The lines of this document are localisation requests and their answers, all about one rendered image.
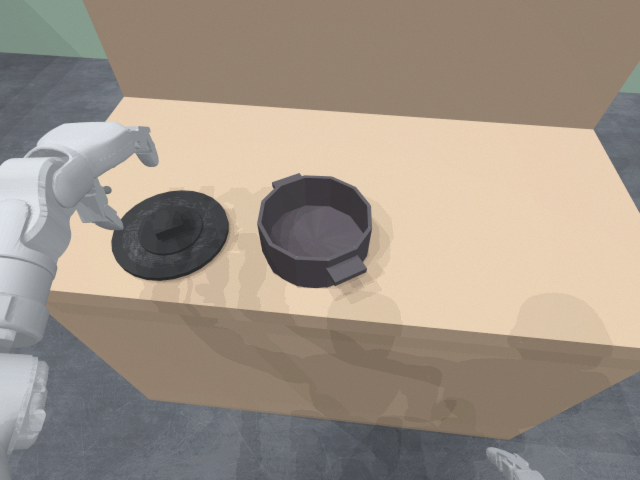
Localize knob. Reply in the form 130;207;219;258
149;206;186;240

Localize pot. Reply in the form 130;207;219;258
257;173;372;288

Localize robot left hand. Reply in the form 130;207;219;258
36;122;159;230

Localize robot right hand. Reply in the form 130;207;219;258
486;447;545;480

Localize table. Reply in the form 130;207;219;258
45;0;640;440

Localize left robot upper arm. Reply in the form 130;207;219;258
0;353;49;480

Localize robot left forearm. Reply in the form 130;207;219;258
0;143;94;353

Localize lid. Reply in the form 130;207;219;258
111;190;229;281

